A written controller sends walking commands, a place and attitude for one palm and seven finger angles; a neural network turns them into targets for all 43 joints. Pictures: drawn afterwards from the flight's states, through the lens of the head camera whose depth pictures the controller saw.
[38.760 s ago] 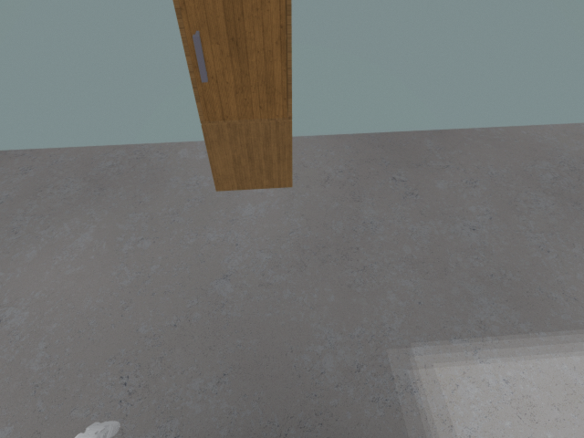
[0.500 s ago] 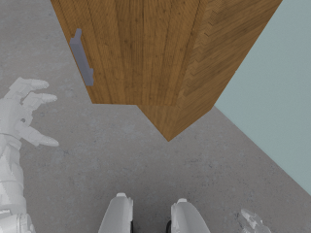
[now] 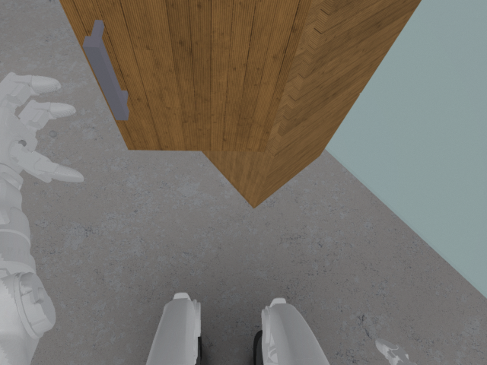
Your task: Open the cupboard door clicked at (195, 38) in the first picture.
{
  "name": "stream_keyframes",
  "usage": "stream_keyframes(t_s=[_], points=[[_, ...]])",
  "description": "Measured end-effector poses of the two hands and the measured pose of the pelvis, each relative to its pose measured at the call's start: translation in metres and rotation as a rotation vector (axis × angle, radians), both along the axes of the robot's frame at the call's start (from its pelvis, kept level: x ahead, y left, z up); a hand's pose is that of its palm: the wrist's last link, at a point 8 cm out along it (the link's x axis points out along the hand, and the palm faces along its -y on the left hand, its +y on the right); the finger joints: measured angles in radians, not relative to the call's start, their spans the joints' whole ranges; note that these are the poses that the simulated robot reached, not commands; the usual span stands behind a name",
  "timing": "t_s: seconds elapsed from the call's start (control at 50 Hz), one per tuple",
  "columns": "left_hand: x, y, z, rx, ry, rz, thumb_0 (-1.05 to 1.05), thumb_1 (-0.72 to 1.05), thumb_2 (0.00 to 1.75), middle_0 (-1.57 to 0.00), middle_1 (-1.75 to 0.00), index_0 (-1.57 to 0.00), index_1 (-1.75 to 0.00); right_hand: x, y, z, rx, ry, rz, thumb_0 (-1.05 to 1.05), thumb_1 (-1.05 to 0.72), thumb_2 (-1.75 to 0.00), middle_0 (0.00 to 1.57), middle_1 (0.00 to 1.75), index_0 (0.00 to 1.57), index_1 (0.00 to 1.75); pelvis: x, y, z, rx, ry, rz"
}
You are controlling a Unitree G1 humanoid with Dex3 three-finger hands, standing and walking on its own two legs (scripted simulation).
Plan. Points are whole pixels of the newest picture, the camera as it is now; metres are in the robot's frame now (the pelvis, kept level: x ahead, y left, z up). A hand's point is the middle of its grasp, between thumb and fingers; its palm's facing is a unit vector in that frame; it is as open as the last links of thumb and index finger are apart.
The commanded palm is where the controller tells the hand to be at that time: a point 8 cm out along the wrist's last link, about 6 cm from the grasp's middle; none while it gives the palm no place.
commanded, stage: move the hooked fingers beside the handle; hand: left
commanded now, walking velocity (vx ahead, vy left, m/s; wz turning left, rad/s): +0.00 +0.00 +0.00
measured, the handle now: (111, 75) +0.56 +0.23 +0.06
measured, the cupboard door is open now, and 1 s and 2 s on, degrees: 52 52 52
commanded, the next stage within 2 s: slide the fingers in behind the handle in 1.18 s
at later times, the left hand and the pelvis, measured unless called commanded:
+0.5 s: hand (68, 100) +0.51 +0.28 +0.06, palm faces +0.03 -1.00 -0.03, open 13.9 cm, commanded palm +0.49 +0.31 +0.05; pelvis -0.01 +0.00 -0.01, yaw -1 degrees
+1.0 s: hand (64, 105) +0.50 +0.29 +0.05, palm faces +0.04 -1.00 -0.02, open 13.9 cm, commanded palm +0.49 +0.31 +0.05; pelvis +0.00 +0.01 -0.01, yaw -1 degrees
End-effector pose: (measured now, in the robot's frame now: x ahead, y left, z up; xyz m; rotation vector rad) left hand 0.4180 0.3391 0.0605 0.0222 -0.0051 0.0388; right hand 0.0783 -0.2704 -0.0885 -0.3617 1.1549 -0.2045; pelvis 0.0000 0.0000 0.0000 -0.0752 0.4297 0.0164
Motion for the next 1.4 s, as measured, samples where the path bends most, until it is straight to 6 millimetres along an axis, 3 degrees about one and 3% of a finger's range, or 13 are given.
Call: stream_keyframes(t_s=[0.34,0.56,0.78,1.1,1.4], points=[[0.046,0.001,-0.002,0.003,0.021,-0.001,-0.01,-0.5,0.3,-0.3,-1.2,-0.3,-1.2,-0.047,-0.003,-0.009,-0.024,0.141,-0.059,0.01,-0.9,-0.9,0.2,0.3,0.21,0.3,-0.006,0.001,-0.012,-0.018,0.045,-0.008],[0.066,-0.006,-0.005,0.006,0.039,-0.004,-0.01,-0.5,0.3,-0.3,-1.2,-0.3,-1.2,-0.064,0.004,-0.01,-0.013,0.19,-0.091,0.01,-0.9,-0.9,0.2,0.3,0.21,0.3,-0.006,0.004,-0.013,-0.023,0.066,-0.017],[0.059,0.005,-0.005,0.015,0.028,0.016,-0.01,-0.5,0.3,-0.3,-1.2,-0.3,-1.2,-0.059,0.009,-0.008,0.0,0.199,-0.091,0.01,-0.9,-0.9,0.2,0.3,0.21,0.3,-0.002,0.005,-0.01,-0.025,0.065,-0.016],[0.057,0.0,-0.007,0.003,0.023,0.003,-0.01,-0.5,0.3,-0.3,-1.2,-0.3,-1.2,-0.032,0.006,-0.004,-0.017,0.146,-0.057,0.01,-0.9,-0.9,0.2,0.3,0.21,0.3,0.002,0.007,-0.007,-0.028,0.057,-0.007],[0.056,-0.009,-0.002,0.01,0.024,0.0,-0.01,-0.5,0.3,-0.3,-1.2,-0.3,-1.2,-0.039,0.007,-0.006,0.002,0.154,-0.063,0.01,-0.9,-0.9,0.2,0.3,0.21,0.3,0.001,0.004,-0.005,-0.023,0.048,-0.005]])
